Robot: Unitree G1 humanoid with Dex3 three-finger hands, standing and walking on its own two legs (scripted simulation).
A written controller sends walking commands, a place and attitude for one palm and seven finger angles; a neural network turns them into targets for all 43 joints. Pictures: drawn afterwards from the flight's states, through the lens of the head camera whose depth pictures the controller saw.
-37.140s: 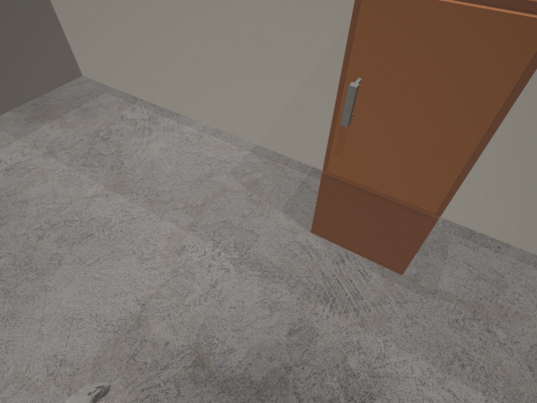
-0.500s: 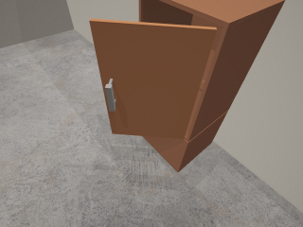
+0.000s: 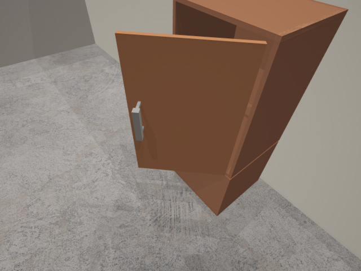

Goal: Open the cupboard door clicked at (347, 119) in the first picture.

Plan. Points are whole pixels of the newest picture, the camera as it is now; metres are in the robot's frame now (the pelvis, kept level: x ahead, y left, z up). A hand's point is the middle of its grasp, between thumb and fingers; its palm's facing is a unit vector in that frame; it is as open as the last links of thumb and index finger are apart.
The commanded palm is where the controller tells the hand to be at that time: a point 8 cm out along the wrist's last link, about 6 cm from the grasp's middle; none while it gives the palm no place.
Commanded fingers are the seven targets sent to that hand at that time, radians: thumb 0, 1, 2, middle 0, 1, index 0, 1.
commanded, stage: look again from close up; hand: left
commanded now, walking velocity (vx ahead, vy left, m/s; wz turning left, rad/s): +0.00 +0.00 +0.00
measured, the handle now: (139, 121) +0.58 +0.17 -0.03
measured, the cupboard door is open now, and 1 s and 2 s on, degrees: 46 46 46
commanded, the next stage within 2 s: shuffle to correct the standing spot in 0.30 s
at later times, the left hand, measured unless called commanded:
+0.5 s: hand out of the picture +0.05 +0.24 -0.15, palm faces +0.00 -0.96 -0.29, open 7.4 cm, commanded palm none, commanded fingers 0.00 0.90 0.90 -0.20 -0.30 -0.20 -0.30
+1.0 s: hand out of the picture -0.03 +0.15 -0.17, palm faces +0.04 -0.99 -0.16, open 7.4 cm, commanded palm none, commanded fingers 0.00 0.90 0.90 -0.20 -0.30 -0.20 -0.30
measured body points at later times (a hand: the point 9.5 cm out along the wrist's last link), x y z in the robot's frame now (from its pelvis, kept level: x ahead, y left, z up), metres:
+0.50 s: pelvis -0.01 +0.01 +0.01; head -0.03 +0.02 +0.46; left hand +0.05 +0.29 -0.13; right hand +0.08 -0.26 -0.12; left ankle +0.02 +0.09 -0.73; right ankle +0.00 -0.12 -0.73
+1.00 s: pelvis +0.02 -0.01 +0.00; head +0.01 -0.01 +0.45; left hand -0.03 +0.20 -0.16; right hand +0.01 -0.22 -0.16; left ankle +0.02 +0.09 -0.73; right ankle +0.00 -0.12 -0.73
